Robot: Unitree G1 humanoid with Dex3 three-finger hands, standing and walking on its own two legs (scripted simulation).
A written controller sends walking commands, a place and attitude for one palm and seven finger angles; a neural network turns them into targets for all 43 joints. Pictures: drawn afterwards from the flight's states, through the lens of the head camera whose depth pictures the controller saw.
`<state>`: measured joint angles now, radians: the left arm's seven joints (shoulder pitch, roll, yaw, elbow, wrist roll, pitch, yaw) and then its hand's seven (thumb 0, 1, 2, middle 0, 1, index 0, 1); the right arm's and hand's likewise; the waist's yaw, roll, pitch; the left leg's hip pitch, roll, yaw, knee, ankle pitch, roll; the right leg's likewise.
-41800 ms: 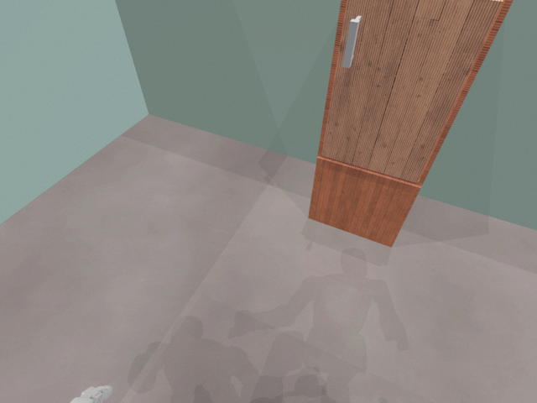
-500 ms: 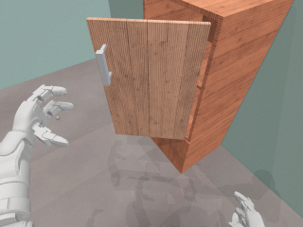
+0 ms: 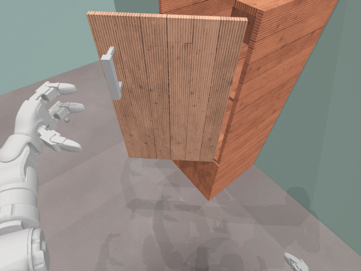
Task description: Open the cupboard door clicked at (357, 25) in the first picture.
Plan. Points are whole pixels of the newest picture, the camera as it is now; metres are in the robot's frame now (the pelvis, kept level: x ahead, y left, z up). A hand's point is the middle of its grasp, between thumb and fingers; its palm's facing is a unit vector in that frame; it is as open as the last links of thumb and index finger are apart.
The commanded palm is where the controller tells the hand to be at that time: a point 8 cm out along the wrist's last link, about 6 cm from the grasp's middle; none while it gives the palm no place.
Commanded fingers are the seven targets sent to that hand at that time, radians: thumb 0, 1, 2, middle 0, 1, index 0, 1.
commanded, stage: move the hooked fingers beside the handle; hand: left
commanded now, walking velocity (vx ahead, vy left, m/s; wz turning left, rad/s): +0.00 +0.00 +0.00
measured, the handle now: (114, 73) +0.57 +0.20 +0.12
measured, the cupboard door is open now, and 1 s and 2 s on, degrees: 49 49 49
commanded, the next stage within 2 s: none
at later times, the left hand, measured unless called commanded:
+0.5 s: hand (83, 96) +0.46 +0.25 +0.13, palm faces -0.03 -1.00 +0.00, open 14.0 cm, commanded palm +0.45 +0.30 +0.12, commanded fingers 0.00 -0.50 0.30 -0.30 -1.20 -0.30 -1.20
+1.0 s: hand (90, 80) +0.53 +0.25 +0.13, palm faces -0.04 -1.00 +0.00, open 14.0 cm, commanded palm +0.51 +0.30 +0.12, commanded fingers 0.00 -0.50 0.30 -0.30 -1.20 -0.30 -1.20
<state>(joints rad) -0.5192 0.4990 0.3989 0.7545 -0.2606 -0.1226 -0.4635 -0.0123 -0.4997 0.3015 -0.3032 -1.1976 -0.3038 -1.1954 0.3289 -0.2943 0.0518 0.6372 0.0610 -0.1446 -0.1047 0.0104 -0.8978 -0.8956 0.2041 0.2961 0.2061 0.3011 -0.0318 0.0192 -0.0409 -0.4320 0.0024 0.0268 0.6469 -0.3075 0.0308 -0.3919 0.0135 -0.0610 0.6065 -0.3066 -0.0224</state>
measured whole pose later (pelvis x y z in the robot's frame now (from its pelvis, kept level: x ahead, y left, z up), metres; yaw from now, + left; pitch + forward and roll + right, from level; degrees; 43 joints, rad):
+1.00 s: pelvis +0.01 +0.01 -0.02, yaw -2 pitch +18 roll -3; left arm -1.08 0.80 0.46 1.32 -0.09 -0.23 -0.47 -0.01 -0.50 0.30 -0.30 -1.20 -0.30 -1.20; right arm 0.45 -0.31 0.05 0.65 0.02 0.02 -0.07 0.00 -0.90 -0.90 0.20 0.30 0.21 0.30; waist -0.19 0.01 -0.06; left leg -0.75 0.04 0.03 0.79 -0.36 0.04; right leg -0.69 0.04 -0.06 0.70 -0.32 -0.02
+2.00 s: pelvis +0.00 +0.01 -0.02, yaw -3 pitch +17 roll -3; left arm -1.01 0.77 0.48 1.29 -0.10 -0.24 -0.45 -0.01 -0.50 0.30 -0.30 -1.20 -0.30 -1.20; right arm 0.49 -0.31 0.05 0.64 0.02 0.06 -0.06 0.00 -0.90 -0.90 0.20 0.30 0.21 0.30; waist -0.20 0.02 -0.08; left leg -0.74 0.04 0.03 0.81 -0.37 0.04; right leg -0.69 0.05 -0.05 0.72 -0.33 -0.02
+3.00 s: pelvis +0.01 +0.00 -0.02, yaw -2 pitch +16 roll -3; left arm -0.98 0.63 0.41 1.25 -0.10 -0.24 -0.34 -0.01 -0.50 0.30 -0.30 -1.20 -0.30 -1.20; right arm 0.45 -0.28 0.05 0.64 0.02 0.04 -0.04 0.00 -0.90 -0.90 0.20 0.30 0.21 0.30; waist -0.18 0.03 -0.08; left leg -0.71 0.04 0.03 0.81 -0.38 0.03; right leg -0.66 0.04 -0.05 0.73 -0.35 -0.02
